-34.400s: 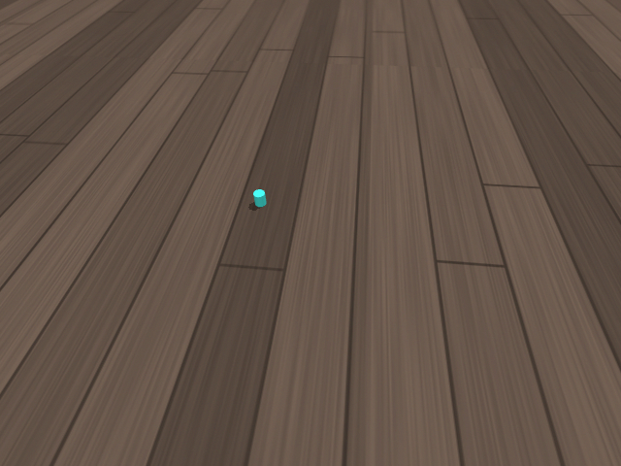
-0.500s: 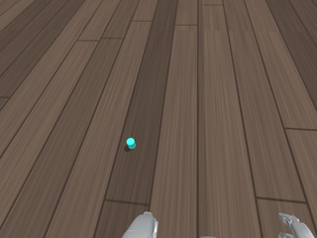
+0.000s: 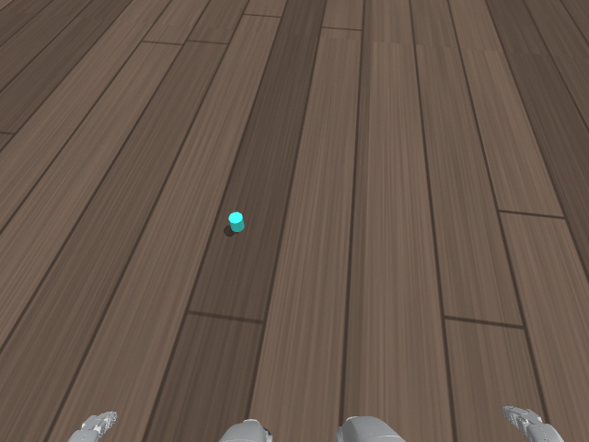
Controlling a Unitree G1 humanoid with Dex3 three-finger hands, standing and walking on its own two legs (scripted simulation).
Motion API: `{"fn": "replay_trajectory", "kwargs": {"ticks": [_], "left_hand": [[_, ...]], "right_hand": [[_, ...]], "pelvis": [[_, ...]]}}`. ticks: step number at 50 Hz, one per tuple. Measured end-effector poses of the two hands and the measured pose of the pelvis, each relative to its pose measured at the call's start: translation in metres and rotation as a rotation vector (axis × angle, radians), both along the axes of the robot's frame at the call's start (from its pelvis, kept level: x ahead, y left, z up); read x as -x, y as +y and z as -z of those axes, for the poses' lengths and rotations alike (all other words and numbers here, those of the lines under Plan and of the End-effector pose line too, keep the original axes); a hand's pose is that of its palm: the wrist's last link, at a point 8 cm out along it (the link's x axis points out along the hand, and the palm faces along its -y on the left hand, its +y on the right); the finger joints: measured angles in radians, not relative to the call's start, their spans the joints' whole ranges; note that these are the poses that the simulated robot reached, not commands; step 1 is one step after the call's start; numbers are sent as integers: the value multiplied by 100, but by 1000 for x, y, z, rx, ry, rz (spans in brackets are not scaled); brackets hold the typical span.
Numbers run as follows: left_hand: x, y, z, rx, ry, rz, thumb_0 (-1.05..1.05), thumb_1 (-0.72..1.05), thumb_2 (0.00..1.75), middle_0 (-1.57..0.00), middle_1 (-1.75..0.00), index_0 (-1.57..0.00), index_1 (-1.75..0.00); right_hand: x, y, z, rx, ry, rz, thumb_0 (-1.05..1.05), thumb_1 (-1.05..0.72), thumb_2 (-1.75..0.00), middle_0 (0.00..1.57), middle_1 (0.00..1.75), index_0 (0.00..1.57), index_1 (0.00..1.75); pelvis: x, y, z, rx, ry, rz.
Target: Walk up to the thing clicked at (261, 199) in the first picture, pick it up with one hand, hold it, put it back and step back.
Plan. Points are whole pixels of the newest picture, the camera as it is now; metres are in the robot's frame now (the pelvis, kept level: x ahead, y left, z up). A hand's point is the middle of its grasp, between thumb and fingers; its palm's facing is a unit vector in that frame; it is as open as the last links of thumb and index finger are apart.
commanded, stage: step back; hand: left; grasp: from above
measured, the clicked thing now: (236, 222) +0.93 +0.26 -0.73
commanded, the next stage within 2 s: stand in 1.28 s
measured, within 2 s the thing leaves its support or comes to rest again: neither
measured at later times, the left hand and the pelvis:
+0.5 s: hand out of the picture -0.08 +0.27 -0.14, palm faces +0.08 -0.90 -0.43, open 7.4 cm; pelvis -0.13 -0.02 +0.00, yaw +4 degrees
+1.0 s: hand out of the picture -0.07 +0.26 -0.15, palm faces +0.07 -0.93 -0.35, open 7.4 cm; pelvis -0.11 -0.01 +0.00, yaw +4 degrees
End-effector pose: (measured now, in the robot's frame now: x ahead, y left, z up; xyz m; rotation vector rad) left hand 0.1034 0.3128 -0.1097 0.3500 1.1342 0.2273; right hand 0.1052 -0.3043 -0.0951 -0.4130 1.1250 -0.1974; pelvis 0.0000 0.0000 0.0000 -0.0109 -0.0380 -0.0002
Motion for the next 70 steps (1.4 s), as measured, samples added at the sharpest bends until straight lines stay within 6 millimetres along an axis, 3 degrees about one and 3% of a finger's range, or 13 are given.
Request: {"fn": "replay_trajectory", "kwargs": {"ticks": [6,12,20,24,28,36,42,50,62,70], "left_hand": [[71,-19,5,-30,64,12,1,91,90,-20,-30,-20,-30],[138,-29,-13,-50,103,-28,1,90,90,-20,-30,-21,-30],[173,-13,-21,-74,7,-72,1,90,90,-20,-30,-21,-30],[191,-6,-14,-54,17,-96,1,90,90,-20,-30,-20,-30],[201,-11,-11,-24,45,-102,1,91,90,-20,-30,-20,-30],[212,-34,-7,7,38,-115,1,91,90,-20,-30,-20,-30],[210,-28,-4,29,43,-126,1,90,90,-20,-30,-21,-30],[181,-10,6,37,65,-103,1,91,90,-20,-30,-20,-30],[125,-1,-7,14,9,-55,1,91,90,-20,-30,-20,-30],[107,-7,-14,33,-6,-34,1,91,90,-20,-30,-20,-30]], "right_hand": [[26,-26,16,-23,-69,3,0,-90,-90,21,31,21,30],[79,-36,19,-47,-13,33,0,-90,-90,20,30,20,30],[154,-35,29,-40,140,-4,0,-90,-90,20,30,20,30],[174,-26,26,-48,138,4,0,-90,-90,20,30,20,30],[179,-22,20,-63,109,0,0,-90,-90,20,30,20,30],[151,-27,20,-68,65,-22,0,-90,-90,20,30,20,30],[130,-21,14,-44,47,-52,0,-90,-90,20,30,20,30],[118,0,10,-46,43,-22,0,-90,-90,20,30,20,30],[81,21,9,-91,0,2,0,-90,-90,20,30,20,30],[81,22,2,-94,0,10,0,-90,-90,20,30,20,30]], "pelvis": [[51,-19,13,16,-6,34],[87,-27,1,-40,-2,18],[120,-26,4,-33,4,-67],[131,-22,3,-54,-9,-73],[133,-27,-1,-42,-5,-72],[132,-33,-2,-12,-12,-75],[126,-20,-3,-12,-3,-92],[109,-7,-3,-12,-2,-64],[94,1,-9,-8,3,-44],[94,4,-16,-10,-2,-49]]}}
